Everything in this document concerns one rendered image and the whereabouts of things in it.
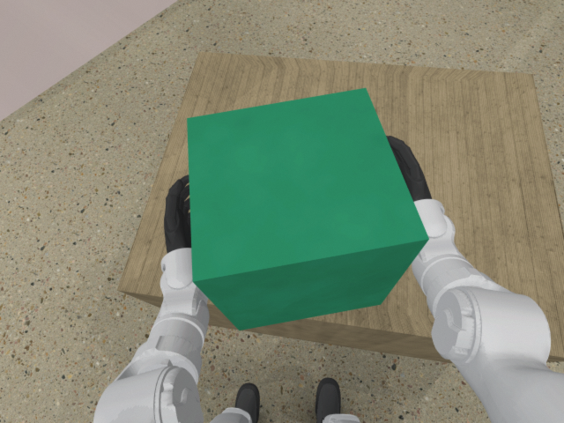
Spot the carton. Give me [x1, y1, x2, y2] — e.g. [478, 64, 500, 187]
[187, 88, 429, 330]

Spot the right robot upper arm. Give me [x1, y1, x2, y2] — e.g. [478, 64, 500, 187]
[431, 286, 564, 423]

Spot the left robot upper arm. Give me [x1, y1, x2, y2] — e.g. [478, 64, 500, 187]
[94, 366, 204, 423]

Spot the right robot forearm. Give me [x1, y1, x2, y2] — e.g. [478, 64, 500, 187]
[412, 199, 551, 361]

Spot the left robot foot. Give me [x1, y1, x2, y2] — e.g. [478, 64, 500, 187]
[235, 383, 260, 423]

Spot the left robot hand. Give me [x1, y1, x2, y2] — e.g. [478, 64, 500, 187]
[164, 175, 191, 253]

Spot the robot foot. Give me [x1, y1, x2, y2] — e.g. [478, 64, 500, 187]
[235, 383, 260, 423]
[315, 378, 341, 423]

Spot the pedestal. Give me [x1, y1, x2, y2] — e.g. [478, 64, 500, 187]
[117, 52, 564, 363]

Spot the left robot forearm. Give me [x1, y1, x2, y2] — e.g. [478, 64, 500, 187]
[93, 248, 210, 423]

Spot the right robot hand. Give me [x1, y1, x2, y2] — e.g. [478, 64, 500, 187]
[386, 136, 432, 202]

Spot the right robot foot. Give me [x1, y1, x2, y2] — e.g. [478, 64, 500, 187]
[315, 378, 341, 423]

